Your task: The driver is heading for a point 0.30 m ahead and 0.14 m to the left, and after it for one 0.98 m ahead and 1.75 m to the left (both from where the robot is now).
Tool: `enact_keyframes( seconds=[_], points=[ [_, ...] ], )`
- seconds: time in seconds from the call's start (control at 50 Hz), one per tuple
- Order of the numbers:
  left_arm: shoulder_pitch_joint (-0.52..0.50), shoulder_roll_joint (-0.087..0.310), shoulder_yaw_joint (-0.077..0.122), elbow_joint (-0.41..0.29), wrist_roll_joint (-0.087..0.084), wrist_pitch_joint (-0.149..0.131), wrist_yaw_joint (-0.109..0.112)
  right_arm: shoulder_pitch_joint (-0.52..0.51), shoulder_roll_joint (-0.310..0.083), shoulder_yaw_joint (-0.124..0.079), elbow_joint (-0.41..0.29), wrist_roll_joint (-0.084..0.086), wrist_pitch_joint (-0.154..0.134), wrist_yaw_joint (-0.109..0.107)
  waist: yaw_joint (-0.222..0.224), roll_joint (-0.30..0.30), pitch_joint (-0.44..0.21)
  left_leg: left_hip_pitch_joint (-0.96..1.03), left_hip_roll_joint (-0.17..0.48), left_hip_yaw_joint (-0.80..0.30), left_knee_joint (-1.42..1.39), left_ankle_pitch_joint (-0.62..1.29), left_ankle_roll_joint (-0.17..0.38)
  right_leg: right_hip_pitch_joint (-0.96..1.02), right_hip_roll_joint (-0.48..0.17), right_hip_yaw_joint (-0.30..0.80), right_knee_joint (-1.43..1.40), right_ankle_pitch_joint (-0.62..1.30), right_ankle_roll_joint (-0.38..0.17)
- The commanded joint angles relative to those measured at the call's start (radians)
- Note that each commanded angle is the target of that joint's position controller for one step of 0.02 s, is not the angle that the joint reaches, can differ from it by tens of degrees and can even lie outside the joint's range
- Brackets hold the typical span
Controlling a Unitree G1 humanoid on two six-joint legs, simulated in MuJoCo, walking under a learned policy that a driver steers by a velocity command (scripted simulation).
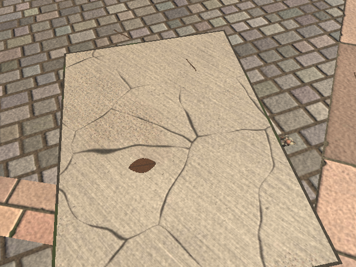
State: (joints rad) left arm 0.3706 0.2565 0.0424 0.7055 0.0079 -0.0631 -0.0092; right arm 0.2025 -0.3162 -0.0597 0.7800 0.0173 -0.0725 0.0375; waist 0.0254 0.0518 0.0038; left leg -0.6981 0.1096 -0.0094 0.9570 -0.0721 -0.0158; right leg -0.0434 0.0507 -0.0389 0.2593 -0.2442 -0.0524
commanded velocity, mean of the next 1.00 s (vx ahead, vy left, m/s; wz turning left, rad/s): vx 0.20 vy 0.00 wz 0.49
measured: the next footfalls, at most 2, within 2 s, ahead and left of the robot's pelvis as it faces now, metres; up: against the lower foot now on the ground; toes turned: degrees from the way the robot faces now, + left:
left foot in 0.24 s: +0.33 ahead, +0.13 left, +0.00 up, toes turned +8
right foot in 0.70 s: +0.47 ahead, -0.06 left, +0.00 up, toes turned +29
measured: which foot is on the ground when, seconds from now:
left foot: up 0.00-0.22, down 0.24-0.70, up 0.72-1.00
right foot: down 0.00-0.26, up 0.28-0.68, down 0.70-1.00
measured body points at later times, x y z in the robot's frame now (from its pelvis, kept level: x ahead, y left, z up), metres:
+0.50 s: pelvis +0.25 +0.04 -0.01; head +0.30 +0.06 +0.44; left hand +0.35 +0.35 -0.10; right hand +0.46 -0.20 -0.11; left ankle +0.29 +0.12 -0.75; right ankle +0.36 -0.12 -0.68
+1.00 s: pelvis +0.34 +0.01 -0.01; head +0.38 +0.03 +0.44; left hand +0.31 +0.33 -0.10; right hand +0.63 -0.13 -0.11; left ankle +0.26 +0.13 -0.70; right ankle +0.44 -0.08 -0.75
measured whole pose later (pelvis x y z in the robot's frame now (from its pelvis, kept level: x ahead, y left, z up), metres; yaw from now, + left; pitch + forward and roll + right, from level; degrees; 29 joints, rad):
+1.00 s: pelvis +0.34 +0.01 -0.01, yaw +34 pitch +1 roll +0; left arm 0.15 0.27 0.06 0.67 0.01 0.01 0.04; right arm 0.17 -0.31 -0.08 0.63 0.02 0.08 -0.01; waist 0.02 0.02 0.06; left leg -0.45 0.02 -0.02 0.90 -0.41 -0.08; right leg -0.29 -0.06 -0.07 0.46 -0.19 0.01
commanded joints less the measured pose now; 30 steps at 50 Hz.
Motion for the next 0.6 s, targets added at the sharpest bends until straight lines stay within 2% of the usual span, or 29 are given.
enact_keyframes(
  seconds=[0.02,0.08,0.14,0.18,0.2,0.22,0.24,0.26,0.28,0.3,0.32,0.34,0.36,0.38,0.42,0.46,0.48,0.54,0.6],
  points=[
    [-0.052,0.161,0.045,-0.049,0.002,-0.030,0.013,-0.097,-0.028,0.003,-0.079,0.007,-0.009,0.006,0.010,-0.113,0.072,-0.009,-0.021,-0.013,-0.187,0.169,0.001,-0.055,-0.232,0.042,-0.150,0.312,-0.123],
    [-0.010,0.177,0.051,-0.007,-0.006,-0.034,0.018,-0.186,-0.014,0.013,-0.115,0.010,-0.012,0.021,0.042,-0.102,0.112,0.019,-0.048,0.003,-0.324,0.236,0.030,-0.019,-0.262,-0.005,-0.175,0.303,-0.110],
    [0.011,0.184,0.056,0.024,-0.016,-0.020,0.024,-0.234,-0.018,0.014,-0.151,0.007,-0.017,0.042,0.045,-0.094,0.114,0.001,-0.072,0.020,-0.400,0.177,0.069,0.109,-0.296,-0.038,-0.116,0.448,-0.093],
    [0.002,0.206,0.061,0.027,-0.012,-0.004,0.034,-0.210,-0.040,0.004,-0.163,0.003,-0.016,0.049,0.016,-0.128,0.058,0.067,-0.124,0.072,-0.399,0.076,0.104,0.183,-0.301,-0.066,0.001,0.798,-0.070],
    [-0.009,0.220,0.064,0.021,-0.008,0.008,0.044,-0.159,-0.065,-0.010,-0.158,-0.003,-0.011,0.048,-0.015,-0.156,0.013,0.127,-0.163,0.106,-0.387,0.013,0.120,0.213,-0.290,-0.079,0.115,1.019,-0.051],
    [-0.019,0.228,0.064,0.013,-0.003,0.021,0.053,-0.042,-0.106,-0.030,-0.135,-0.007,-0.008,0.043,-0.072,-0.166,-0.063,0.266,-0.207,0.127,-0.388,-0.005,0.139,0.199,-0.269,-0.092,0.294,1.149,-0.029],
    [-0.036,0.230,0.060,0.001,-0.009,0.023,0.060,0.091,-0.150,-0.052,-0.116,-0.009,-0.007,0.028,-0.153,-0.138,-0.133,0.511,-0.203,0.086,-0.460,0.123,0.174,0.056,-0.232,-0.111,0.530,1.082,0.014],
    [0.037,0.155,0.035,-0.035,0.025,0.006,0.056,0.185,-0.251,-0.073,-0.114,-0.022,0.002,0.010,-0.126,0.076,-0.279,0.909,0.037,-0.231,-0.363,0.466,0.289,-0.288,-0.125,-0.103,0.915,0.408,0.075],
    [0.132,0.088,0.000,-0.045,0.025,-0.021,0.031,0.161,-0.253,-0.063,-0.140,-0.023,-0.005,0.011,-0.069,0.191,-0.497,1.188,0.284,-0.758,-0.464,0.499,0.500,-0.592,0.063,0.088,1.239,-0.423,0.121],
    [0.017,0.205,0.028,-0.042,-0.011,-0.036,0.016,0.155,-0.193,-0.056,-0.156,-0.019,0.007,0.004,-0.142,0.022,-0.498,1.122,0.223,-0.645,-0.505,0.448,0.436,-0.613,-0.011,0.208,1.275,-0.359,0.102],
    [-0.073,0.202,0.025,-0.084,-0.032,-0.040,0.014,0.086,-0.160,-0.045,-0.163,-0.009,0.011,-0.002,-0.119,-0.010,-0.329,0.968,0.183,-0.499,-0.522,0.449,0.386,-0.649,-0.056,0.187,1.195,-0.297,0.086],
    [-0.108,0.190,0.023,-0.086,-0.018,-0.038,0.024,0.031,-0.139,-0.040,-0.168,0.004,0.016,-0.005,-0.078,-0.106,-0.184,0.777,0.131,-0.409,-0.560,0.448,0.351,-0.653,-0.089,0.152,1.109,-0.260,0.090],
    [-0.116,0.197,0.030,-0.089,-0.003,-0.026,0.034,-0.004,-0.128,-0.037,-0.177,0.001,0.020,-0.012,-0.047,-0.108,-0.116,0.630,0.106,-0.363,-0.590,0.458,0.335,-0.602,-0.111,0.142,1.039,-0.223,0.096],
    [-0.095,0.193,0.031,-0.089,0.000,-0.009,0.036,-0.027,-0.129,-0.036,-0.185,-0.014,0.024,-0.015,-0.013,-0.074,-0.086,0.514,0.080,-0.339,-0.624,0.460,0.335,-0.532,-0.116,0.140,1.006,-0.205,0.104],
    [-0.042,0.155,0.022,-0.073,0.007,0.011,0.046,-0.062,-0.139,-0.042,-0.182,-0.022,0.026,-0.019,0.022,-0.026,-0.078,0.384,0.046,-0.281,-0.643,0.523,0.333,-0.466,-0.110,0.114,0.900,-0.178,0.132],
    [-0.056,0.132,0.014,-0.076,0.014,0.019,0.057,-0.060,-0.156,-0.048,-0.172,-0.018,0.032,-0.029,0.020,-0.010,-0.108,0.362,0.021,-0.247,-0.620,0.586,0.316,-0.456,-0.088,0.101,0.784,-0.116,0.155],
    [-0.069,0.129,0.013,-0.077,0.016,0.023,0.060,-0.058,-0.162,-0.051,-0.169,-0.013,0.040,-0.036,0.014,-0.004,-0.132,0.365,0.011,-0.243,-0.606,0.558,0.300,-0.446,-0.081,0.104,0.740,-0.068,0.161],
    [-0.140,0.128,0.013,-0.094,0.007,0.030,0.055,-0.063,-0.160,-0.052,-0.167,0.001,0.072,-0.056,-0.007,0.029,-0.160,0.363,-0.025,-0.264,-0.582,0.333,0.246,-0.413,-0.057,0.118,0.610,0.054,0.167],
    [-0.212,0.134,0.017,-0.116,-0.003,0.028,0.043,-0.056,-0.157,-0.052,-0.170,0.001,0.093,-0.063,-0.033,0.070,-0.137,0.387,-0.029,-0.347,-0.562,0.112,0.223,-0.397,-0.031,0.137,0.479,0.048,0.158]
  ],
)
Keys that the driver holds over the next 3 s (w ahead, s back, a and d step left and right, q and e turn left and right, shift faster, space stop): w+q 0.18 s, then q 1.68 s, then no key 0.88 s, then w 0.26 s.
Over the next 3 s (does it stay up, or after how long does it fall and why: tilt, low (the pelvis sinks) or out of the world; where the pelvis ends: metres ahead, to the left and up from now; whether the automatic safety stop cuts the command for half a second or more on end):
stays up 0.33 0.07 -0.02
